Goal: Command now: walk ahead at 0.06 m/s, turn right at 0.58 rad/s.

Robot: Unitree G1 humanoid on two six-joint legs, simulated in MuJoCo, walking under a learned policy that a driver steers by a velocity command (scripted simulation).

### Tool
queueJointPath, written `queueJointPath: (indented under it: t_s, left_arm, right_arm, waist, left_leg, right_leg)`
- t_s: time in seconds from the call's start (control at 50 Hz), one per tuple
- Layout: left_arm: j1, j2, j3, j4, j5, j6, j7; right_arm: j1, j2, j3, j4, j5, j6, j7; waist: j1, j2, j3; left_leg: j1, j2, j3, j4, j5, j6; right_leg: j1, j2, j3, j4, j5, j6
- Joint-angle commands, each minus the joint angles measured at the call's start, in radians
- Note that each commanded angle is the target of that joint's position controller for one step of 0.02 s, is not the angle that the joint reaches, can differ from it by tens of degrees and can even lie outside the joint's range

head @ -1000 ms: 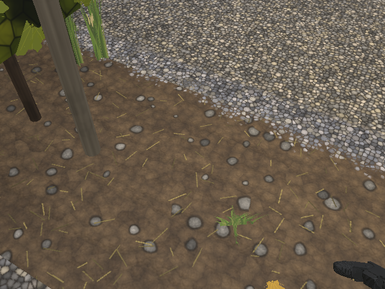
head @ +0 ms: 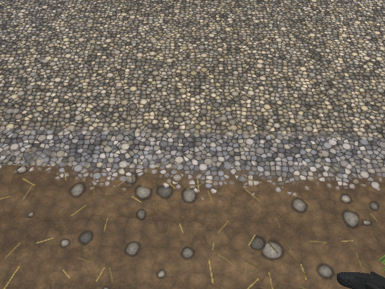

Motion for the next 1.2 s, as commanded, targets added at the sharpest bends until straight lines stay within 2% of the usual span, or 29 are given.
queueJointPath:
  t_s: [0.02, 0.04, 0.06, 0.08, 0.1, 0.14, 0.2, 0.26, 0.3, 0.32, 0.34, 0.36, 0.38, 0.4, 0.42, 0.46, 0.48, 0.52, 0.58, 0.82, 0.94, 0.96, 1.0, 1.04, 1.08, 1.1, 1.14, 1.18, 1.2]
  left_arm:
    - [0.110, 0.055, -0.001, -0.089, 0.000, -0.019, -0.012]
    - [0.112, 0.137, 0.022, -0.070, 0.005, -0.007, -0.013]
    - [0.071, 0.160, 0.035, -0.066, 0.001, 0.015, -0.008]
    - [0.059, 0.149, 0.038, -0.064, -0.004, 0.039, -0.001]
    - [0.057, 0.132, 0.037, -0.071, -0.001, 0.054, 0.001]
    - [0.037, 0.078, 0.022, -0.088, 0.001, 0.061, -0.001]
    - [-0.001, 0.042, 0.005, -0.105, 0.014, 0.053, -0.010]
    - [-0.016, 0.056, 0.005, -0.107, 0.019, 0.048, -0.024]
    - [0.025, 0.048, 0.005, -0.088, 0.023, 0.044, -0.033]
    - [0.037, 0.049, 0.006, -0.080, 0.027, 0.043, -0.036]
    - [0.049, 0.079, 0.008, -0.087, 0.039, 0.041, -0.033]
    - [0.051, 0.156, 0.018, -0.099, 0.042, 0.040, -0.021]
    - [-0.020, 0.132, 0.006, -0.099, 0.061, 0.033, -0.030]
    - [-0.098, 0.085, -0.007, -0.124, 0.066, 0.018, -0.034]
    - [-0.126, 0.051, -0.018, -0.112, 0.062, 0.006, -0.034]
    - [-0.113, 0.052, -0.021, -0.091, 0.044, -0.007, -0.034]
    - [-0.085, 0.054, -0.022, -0.079, 0.043, -0.008, -0.033]
    - [-0.033, 0.038, -0.026, -0.068, 0.041, -0.008, -0.036]
    - [-0.047, 0.044, -0.024, -0.057, 0.037, -0.004, -0.033]
    - [-0.048, 0.026, -0.014, 0.019, 0.029, 0.005, -0.023]
    - [-0.033, 0.030, -0.011, 0.077, 0.026, 0.001, -0.013]
    - [-0.015, 0.033, -0.008, 0.092, 0.024, 0.002, -0.009]
    - [0.017, 0.080, 0.009, 0.109, 0.011, 0.007, -0.003]
    - [0.062, 0.131, 0.023, 0.110, 0.006, -0.006, -0.004]
    - [0.067, 0.124, 0.020, 0.117, 0.007, -0.042, 0.000]
    - [0.064, 0.111, 0.017, 0.119, 0.006, -0.058, -0.001]
    - [0.037, 0.106, 0.017, 0.119, -0.011, -0.067, -0.005]
    - [-0.023, 0.119, 0.019, 0.111, -0.016, -0.056, -0.009]
    - [-0.024, 0.098, 0.013, 0.108, -0.004, -0.055, -0.009]
  right_arm:
    - [0.197, -0.200, -0.073, -0.029, -0.035, 0.015, -0.003]
    - [0.153, -0.171, -0.068, -0.044, -0.012, 0.020, 0.004]
    - [0.106, -0.132, -0.059, -0.051, -0.002, 0.027, 0.006]
    - [0.053, -0.111, -0.052, -0.060, 0.006, 0.033, 0.009]
    - [0.011, -0.117, -0.054, -0.060, 0.008, 0.038, 0.010]
    - [-0.008, -0.132, -0.061, -0.054, -0.004, 0.043, 0.011]
    - [0.007, -0.140, -0.066, -0.034, 0.002, 0.043, 0.014]
    - [0.028, -0.158, -0.071, -0.009, 0.019, 0.046, 0.022]
    - [0.015, -0.153, -0.065, 0.004, 0.029, 0.051, 0.025]
    - [0.046, -0.139, -0.059, 0.021, 0.033, 0.052, 0.027]
    - [0.080, -0.115, -0.050, 0.033, 0.027, 0.048, 0.034]
    - [0.107, -0.056, -0.030, 0.019, -0.010, 0.040, 0.048]
    - [0.056, -0.061, -0.029, -0.006, 0.003, 0.039, 0.042]
    - [0.026, -0.110, -0.041, 0.004, 0.011, 0.045, 0.036]
    - [0.030, -0.103, -0.043, 0.015, 0.007, 0.047, 0.035]
    - [0.051, -0.100, -0.042, 0.033, -0.008, 0.052, 0.032]
    - [0.064, -0.100, -0.039, 0.035, -0.007, 0.050, 0.035]
    - [0.095, -0.136, -0.048, 0.063, 0.006, 0.044, 0.043]
    - [0.083, -0.110, -0.043, 0.080, 0.005, 0.041, 0.046]
    - [0.099, -0.107, -0.041, 0.161, 0.013, 0.040, 0.027]
    - [0.095, -0.106, -0.040, 0.210, 0.017, 0.044, 0.016]
    - [0.105, -0.101, -0.039, 0.224, 0.018, 0.047, 0.014]
    - [0.092, -0.095, -0.040, 0.232, 0.029, 0.049, 0.009]
    - [0.026, -0.080, -0.036, 0.202, 0.047, 0.031, 0.007]
    - [-0.014, -0.083, -0.037, 0.175, 0.069, 0.000, 0.014]
    - [-0.015, -0.091, -0.038, 0.172, 0.071, -0.015, 0.022]
    - [0.008, -0.092, -0.037, 0.186, 0.063, -0.036, 0.043]
    - [0.157, -0.082, -0.047, 0.263, 0.047, -0.039, 0.055]
    - [0.263, -0.103, -0.062, 0.310, 0.042, -0.032, 0.055]
  waist:
    - [-0.042, 0.282, -0.271]
    - [-0.039, 0.193, -0.232]
    - [-0.042, 0.135, -0.167]
    - [-0.032, 0.108, -0.115]
    - [-0.019, 0.112, -0.082]
    - [-0.021, 0.137, -0.056]
    - [-0.041, 0.160, -0.103]
    - [-0.060, 0.183, -0.123]
    - [-0.027, 0.174, -0.110]
    - [-0.022, 0.162, -0.101]
    - [-0.032, 0.106, -0.105]
    - [-0.081, -0.136, -0.120]
    - [-0.063, -0.246, -0.082]
    - [-0.063, -0.188, -0.021]
    - [-0.077, -0.180, -0.016]
    - [-0.077, -0.162, -0.006]
    - [-0.077, -0.145, -0.018]
    - [-0.055, -0.063, -0.021]
    - [-0.056, -0.022, 0.002]
    - [-0.061, -0.011, -0.016]
    - [-0.061, -0.016, -0.002]
    - [-0.059, -0.026, -0.018]
    - [-0.038, -0.083, 0.025]
    - [0.003, -0.171, 0.135]
    - [0.007, -0.207, 0.207]
    - [0.003, -0.199, 0.204]
    - [-0.021, -0.143, 0.152]
    - [-0.099, -0.110, 0.057]
    - [-0.136, -0.070, 0.008]
  left_leg:
    - [0.540, 0.479, -0.483, -0.145, 0.613, 0.300]
    - [0.482, 0.440, -0.457, -0.164, 0.429, 0.303]
    - [0.409, 0.369, -0.341, -0.169, 0.285, 0.259]
    - [0.332, 0.310, -0.249, -0.191, 0.182, 0.228]
    - [0.260, 0.281, -0.186, -0.215, 0.119, 0.212]
    - [0.178, 0.221, -0.080, -0.249, 0.073, 0.195]
    - [0.217, 0.236, -0.049, -0.239, 0.116, 0.221]
    - [0.254, 0.262, -0.065, -0.223, 0.068, 0.236]
    - [0.217, 0.243, -0.043, -0.188, 0.023, 0.209]
    - [0.184, 0.217, -0.021, -0.165, -0.012, 0.166]
    - [0.117, 0.180, 0.014, -0.108, -0.083, 0.091]
    - [0.021, 0.071, 0.137, 0.082, -0.257, -0.004]
    - [0.089, 0.059, 0.099, 0.090, -0.370, -0.020]
    - [0.139, 0.070, 0.079, 0.111, -0.312, -0.026]
    - [0.161, 0.065, 0.083, 0.061, -0.234, -0.023]
    - [0.230, 0.069, 0.078, -0.053, -0.057, -0.032]
    - [0.271, 0.078, 0.073, -0.078, 0.010, -0.032]
    - [0.287, 0.075, 0.077, -0.071, 0.008, -0.013]
    - [0.278, 0.073, 0.073, -0.094, 0.030, -0.013]
    - [0.323, 0.074, 0.083, -0.092, 0.079, -0.013]
    - [0.337, 0.070, 0.088, -0.097, 0.076, -0.012]
    - [0.339, 0.052, 0.109, -0.086, -0.006, -0.011]
    - [0.246, -0.010, 0.178, 0.015, -0.279, -0.002]
    - [0.070, -0.016, 0.181, 0.173, -0.363, 0.020]
    - [-0.073, 0.048, 0.090, 0.292, -0.412, 0.068]
    - [-0.131, 0.074, 0.066, 0.291, -0.445, 0.090]
    - [-0.062, 0.090, 0.075, 0.139, -0.392, 0.112]
    - [0.311, 0.002, 0.181, -0.037, -0.127, 0.094]
    - [0.480, -0.029, 0.184, -0.030, -0.091, 0.081]
  right_leg:
    - [-0.310, -0.010, -0.020, 0.401, -0.352, 0.048]
    - [-0.321, -0.073, -0.043, 0.533, -0.295, 0.079]
    - [-0.335, -0.101, -0.067, 0.588, -0.219, 0.096]
    - [-0.321, -0.122, -0.083, 0.608, -0.167, 0.113]
    - [-0.291, -0.133, -0.107, 0.596, -0.113, 0.122]
    - [-0.206, -0.134, -0.166, 0.491, -0.057, 0.125]
    - [-0.105, -0.152, -0.179, 0.291, -0.070, 0.110]
    - [-0.022, -0.157, -0.200, 0.107, -0.039, 0.083]
    - [0.095, -0.141, -0.238, -0.106, 0.088, 0.049]
    - [0.168, -0.131, -0.241, -0.204, 0.142, 0.026]
    - [0.252, -0.198, -0.145, -0.240, 0.199, -0.009]
    - [0.305, -0.393, 0.079, -0.268, 0.361, -0.079]
    - [0.074, -0.475, 0.157, -0.336, 0.224, -0.196]
    - [0.023, -0.413, 0.114, -0.361, 0.115, -0.180]
    - [0.028, -0.369, 0.065, -0.347, 0.094, -0.137]
    - [0.056, -0.311, 0.003, -0.302, 0.151, -0.073]
    - [0.067, -0.292, -0.009, -0.283, 0.171, -0.053]
    - [0.077, -0.255, -0.036, -0.276, 0.157, -0.027]
    - [0.098, -0.242, -0.056, -0.248, 0.193, -0.025]
    - [0.145, -0.207, -0.103, -0.220, 0.329, -0.013]
    - [0.144, -0.200, -0.116, -0.225, 0.333, -0.003]
    - [0.151, -0.195, -0.119, -0.237, 0.237, -0.009]
    - [0.129, -0.223, -0.055, -0.291, -0.138, -0.063]
    - [0.094, -0.371, 0.171, -0.427, -0.455, -0.162]
    - [0.110, -0.474, 0.318, -0.483, -0.398, -0.229]
    - [0.172, -0.493, 0.319, -0.473, -0.308, -0.233]
    - [0.222, -0.455, 0.202, -0.425, -0.139, -0.190]
    - [0.059, -0.353, 0.023, -0.334, 0.018, -0.132]
    - [-0.029, -0.300, -0.040, -0.237, 0.075, -0.102]
Keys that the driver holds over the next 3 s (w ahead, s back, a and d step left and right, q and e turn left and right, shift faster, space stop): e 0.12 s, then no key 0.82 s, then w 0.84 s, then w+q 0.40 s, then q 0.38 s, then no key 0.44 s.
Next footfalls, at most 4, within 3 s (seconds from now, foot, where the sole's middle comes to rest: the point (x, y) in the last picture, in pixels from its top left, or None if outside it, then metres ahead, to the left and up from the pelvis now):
0.34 right None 0.04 -0.12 -0.76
1.72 right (248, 278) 0.51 -0.14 -0.76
2.26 left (185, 194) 0.82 0.08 -0.76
2.76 right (235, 172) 0.93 -0.11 -0.76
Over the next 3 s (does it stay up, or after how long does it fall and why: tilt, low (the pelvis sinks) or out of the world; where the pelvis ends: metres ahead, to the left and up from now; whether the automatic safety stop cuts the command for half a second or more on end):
stays up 0.82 -0.02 0.01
